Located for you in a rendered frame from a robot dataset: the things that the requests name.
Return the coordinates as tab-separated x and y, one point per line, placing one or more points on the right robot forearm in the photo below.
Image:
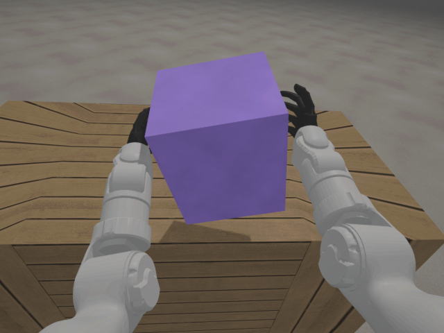
328	183

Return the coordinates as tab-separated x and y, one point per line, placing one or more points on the carton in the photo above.
218	131

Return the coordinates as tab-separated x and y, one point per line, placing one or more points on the right robot hand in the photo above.
304	110

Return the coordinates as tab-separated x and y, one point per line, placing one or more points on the left robot upper arm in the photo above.
111	294

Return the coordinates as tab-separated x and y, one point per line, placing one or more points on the left robot hand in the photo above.
139	128

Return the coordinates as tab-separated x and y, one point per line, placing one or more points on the pedestal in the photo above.
251	274

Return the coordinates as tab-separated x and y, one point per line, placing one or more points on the left robot forearm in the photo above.
126	204

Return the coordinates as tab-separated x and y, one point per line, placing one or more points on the right robot upper arm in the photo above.
374	268

